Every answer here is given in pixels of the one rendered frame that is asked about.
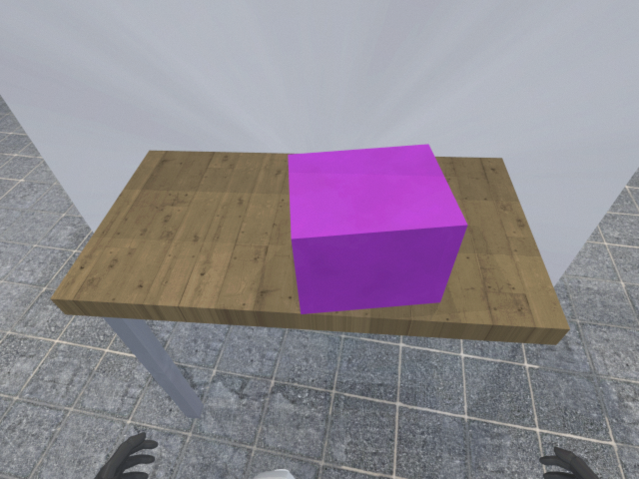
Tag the left robot hand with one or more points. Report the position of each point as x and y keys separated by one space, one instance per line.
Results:
x=120 y=461

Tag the carton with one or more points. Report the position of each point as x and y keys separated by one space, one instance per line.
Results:
x=372 y=228

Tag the right robot hand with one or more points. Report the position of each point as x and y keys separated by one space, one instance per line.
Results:
x=569 y=461

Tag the table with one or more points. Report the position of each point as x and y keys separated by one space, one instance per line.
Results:
x=205 y=237

